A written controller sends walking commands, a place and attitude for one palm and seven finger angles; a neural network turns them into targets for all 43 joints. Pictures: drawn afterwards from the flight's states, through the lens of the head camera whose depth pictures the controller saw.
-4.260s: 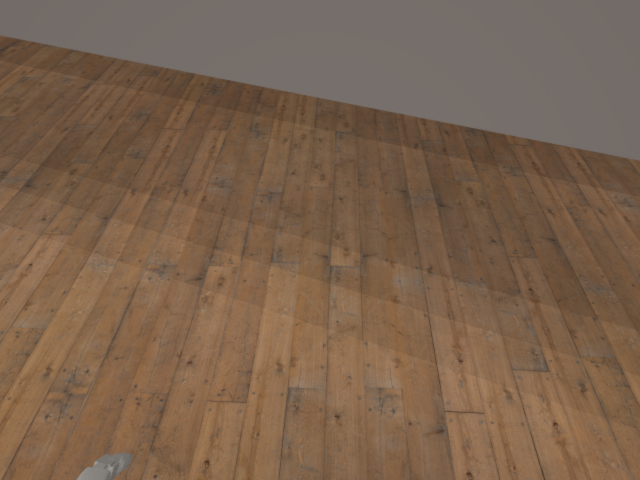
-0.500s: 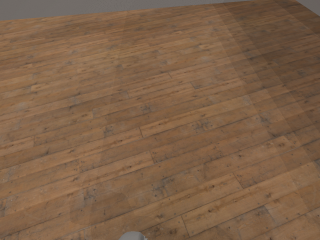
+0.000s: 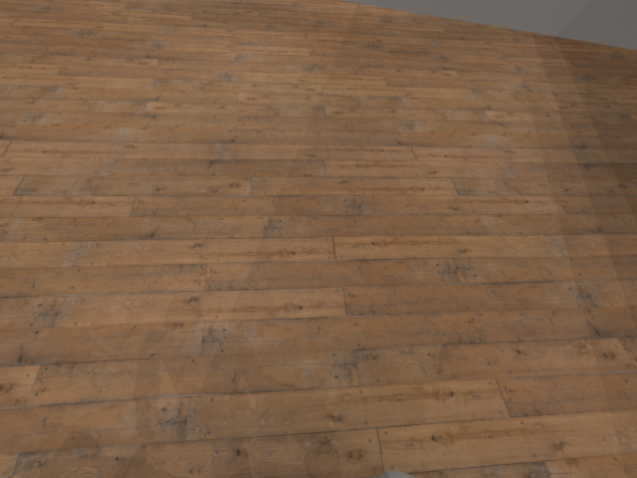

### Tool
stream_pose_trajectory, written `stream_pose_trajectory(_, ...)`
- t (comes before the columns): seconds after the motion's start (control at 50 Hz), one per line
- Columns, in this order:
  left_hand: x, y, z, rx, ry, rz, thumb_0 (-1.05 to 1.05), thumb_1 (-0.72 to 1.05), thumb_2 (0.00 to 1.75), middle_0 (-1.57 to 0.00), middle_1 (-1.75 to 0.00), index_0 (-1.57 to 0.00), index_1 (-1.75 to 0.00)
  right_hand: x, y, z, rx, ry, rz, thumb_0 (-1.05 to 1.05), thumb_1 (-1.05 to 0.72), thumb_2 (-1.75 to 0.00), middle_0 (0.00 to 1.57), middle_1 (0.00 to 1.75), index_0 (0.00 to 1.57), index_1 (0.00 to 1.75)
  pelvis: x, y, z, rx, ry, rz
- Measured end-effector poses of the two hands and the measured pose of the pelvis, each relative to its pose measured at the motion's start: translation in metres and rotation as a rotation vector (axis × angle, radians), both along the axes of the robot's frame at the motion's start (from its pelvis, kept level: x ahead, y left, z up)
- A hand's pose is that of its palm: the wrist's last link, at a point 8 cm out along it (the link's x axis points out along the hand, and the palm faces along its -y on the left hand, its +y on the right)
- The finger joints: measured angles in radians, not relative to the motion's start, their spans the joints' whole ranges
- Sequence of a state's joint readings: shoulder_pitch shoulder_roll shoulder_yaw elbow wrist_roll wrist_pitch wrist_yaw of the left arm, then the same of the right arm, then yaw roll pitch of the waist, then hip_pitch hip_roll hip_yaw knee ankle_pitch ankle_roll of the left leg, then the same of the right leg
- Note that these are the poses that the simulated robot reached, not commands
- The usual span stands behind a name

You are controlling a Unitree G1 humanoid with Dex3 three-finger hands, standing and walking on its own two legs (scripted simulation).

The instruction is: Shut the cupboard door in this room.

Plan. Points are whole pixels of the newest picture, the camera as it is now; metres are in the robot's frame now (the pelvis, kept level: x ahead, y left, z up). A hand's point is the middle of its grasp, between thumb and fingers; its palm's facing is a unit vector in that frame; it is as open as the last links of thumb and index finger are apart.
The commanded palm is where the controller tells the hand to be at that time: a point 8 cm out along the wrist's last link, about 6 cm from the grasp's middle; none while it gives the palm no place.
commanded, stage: turn or walk to find it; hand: left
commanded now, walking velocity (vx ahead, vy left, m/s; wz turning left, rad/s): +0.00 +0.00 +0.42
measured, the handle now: out of the picture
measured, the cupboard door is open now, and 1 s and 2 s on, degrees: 84 84 84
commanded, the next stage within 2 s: none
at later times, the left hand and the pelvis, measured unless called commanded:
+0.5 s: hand out of the picture +0.01 +0.14 -0.14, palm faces +0.24 -0.93 -0.27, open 7.3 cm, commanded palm none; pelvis -0.04 -0.06 +0.00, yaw +14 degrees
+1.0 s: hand out of the picture -0.16 +0.20 -0.18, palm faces +0.49 -0.84 -0.22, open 7.4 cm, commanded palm none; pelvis -0.09 -0.01 +0.00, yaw +26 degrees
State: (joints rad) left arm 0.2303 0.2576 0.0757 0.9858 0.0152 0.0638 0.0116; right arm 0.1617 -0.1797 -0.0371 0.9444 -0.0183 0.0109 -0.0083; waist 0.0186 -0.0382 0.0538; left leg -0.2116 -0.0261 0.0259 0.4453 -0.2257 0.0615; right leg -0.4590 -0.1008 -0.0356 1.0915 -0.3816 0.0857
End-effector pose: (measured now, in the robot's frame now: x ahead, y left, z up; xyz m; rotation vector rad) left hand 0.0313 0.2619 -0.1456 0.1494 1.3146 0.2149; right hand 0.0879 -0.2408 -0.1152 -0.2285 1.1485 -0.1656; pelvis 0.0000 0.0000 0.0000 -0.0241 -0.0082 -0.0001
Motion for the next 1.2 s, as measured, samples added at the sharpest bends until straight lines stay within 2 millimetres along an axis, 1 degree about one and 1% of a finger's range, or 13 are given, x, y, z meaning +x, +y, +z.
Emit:
stream_pose_trajectory(0.14, 0.017, -0.007, 0.012, 0.023, -0.089, 0.013, 0.00, 0.91, 0.90, -0.20, -0.30, -0.20, -0.29, -0.025, 0.000, -0.013, 0.037, 0.054, 0.006, 0.00, -0.91, -0.90, 0.20, 0.30, 0.20, 0.30, -0.008, -0.006, 0.000, 0.015, -0.001, 0.055)
stream_pose_trajectory(0.24, 0.027, -0.028, 0.020, 0.040, -0.152, 0.010, 0.00, 0.91, 0.90, -0.20, -0.30, -0.20, -0.29, -0.051, -0.017, -0.029, 0.063, 0.120, 0.002, 0.00, -0.91, -0.90, 0.20, 0.30, 0.20, 0.30, -0.017, -0.021, -0.004, 0.030, 0.002, 0.094)
stream_pose_trajectory(0.3, 0.024, -0.044, 0.023, 0.059, -0.189, 0.015, 0.00, 0.91, 0.90, -0.20, -0.30, -0.20, -0.29, -0.063, -0.032, -0.042, 0.081, 0.151, 0.005, 0.00, -0.91, -0.90, 0.20, 0.30, 0.20, 0.30, -0.022, -0.036, -0.011, 0.049, 0.006, 0.117)
stream_pose_trajectory(0.36, 0.009, -0.058, 0.029, 0.072, -0.198, 0.035, 0.00, 0.91, 0.90, -0.20, -0.30, -0.20, -0.30, -0.069, -0.046, -0.047, 0.088, 0.180, 0.021, 0.00, -0.91, -0.90, 0.20, 0.30, 0.20, 0.30, -0.029, -0.046, -0.010, 0.044, -0.006, 0.156)
stream_pose_trajectory(0.46, -0.027, -0.072, 0.035, 0.071, -0.170, 0.111, 0.00, 0.91, 0.90, -0.21, -0.30, -0.21, -0.30, -0.066, -0.063, -0.041, 0.079, 0.203, 0.072, 0.00, -0.91, -0.90, 0.20, 0.30, 0.20, 0.30, -0.035, -0.057, -0.002, 0.062, -0.016, 0.212)
stream_pose_trajectory(0.56, -0.062, -0.079, 0.030, 0.058, -0.137, 0.185, 0.00, 0.91, 0.90, -0.21, -0.30, -0.21, -0.30, -0.059, -0.069, -0.037, 0.052, 0.224, 0.132, 0.00, -0.91, -0.90, 0.19, 0.30, 0.20, 0.30, -0.041, -0.060, -0.001, 0.058, -0.014, 0.272)
stream_pose_trajectory(0.68, -0.116, -0.075, 0.016, 0.034, -0.069, 0.281, 0.00, 0.91, 0.90, -0.21, -0.30, -0.21, -0.30, -0.036, -0.051, -0.031, 0.015, 0.213, 0.229, 0.00, -0.91, -0.90, 0.19, 0.30, 0.20, 0.30, -0.052, -0.052, -0.003, 0.049, -0.004, 0.330)
stream_pose_trajectory(0.8, -0.180, -0.055, -0.011, -0.004, 0.008, 0.385, 0.00, 0.91, 0.90, -0.21, -0.30, -0.21, -0.30, 0.002, -0.004, -0.023, -0.018, 0.094, 0.353, 0.00, -0.91, -0.90, 0.19, 0.30, 0.20, 0.30, -0.071, -0.029, -0.015, 0.017, -0.001, 0.391)
stream_pose_trajectory(0.88, -0.211, -0.042, -0.018, -0.019, 0.064, 0.431, 0.00, 0.91, 0.90, -0.20, -0.30, -0.20, -0.30, 0.012, 0.029, -0.010, -0.017, 0.018, 0.409, 0.00, -0.91, -0.90, 0.19, 0.30, 0.20, 0.30, -0.081, -0.018, -0.013, 0.022, -0.010, 0.405)
stream_pose_trajectory(0.94, -0.218, -0.034, -0.011, -0.023, 0.061, 0.450, 0.00, 0.91, 0.90, -0.20, -0.30, -0.20, -0.29, 0.011, 0.044, -0.002, -0.015, -0.001, 0.434, 0.00, -0.91, -0.90, 0.20, 0.30, 0.20, 0.30, -0.086, -0.012, -0.006, 0.007, -0.013, 0.426)
stream_pose_trajectory(1.04, -0.216, -0.023, 0.000, -0.004, 0.003, 0.466, 0.00, 0.91, 0.90, -0.20, -0.30, -0.20, -0.29, 0.004, 0.058, -0.001, 0.002, 0.007, 0.465, 0.00, -0.91, -0.90, 0.20, 0.30, 0.20, 0.30, -0.093, -0.007, 0.000, 0.003, -0.005, 0.462)
stream_pose_trajectory(1.12, -0.206, -0.020, 0.006, 0.018, -0.039, 0.473, 0.00, 0.91, 0.90, -0.20, -0.30, -0.20, -0.29, -0.007, 0.055, -0.006, 0.015, 0.036, 0.469, 0.00, -0.91, -0.90, 0.20, 0.30, 0.20, 0.30, -0.097, -0.010, 0.001, 0.008, 0.002, 0.493)
stream_pose_trajectory(1.2, -0.191, -0.022, 0.012, 0.041, -0.082, 0.471, 0.00, 0.91, 0.90, -0.20, -0.30, -0.20, -0.29, -0.021, 0.041, -0.016, 0.020, 0.086, 0.465, 0.00, -0.91, -0.90, 0.20, 0.30, 0.20, 0.30, -0.098, -0.018, -0.001, 0.013, 0.009, 0.527)
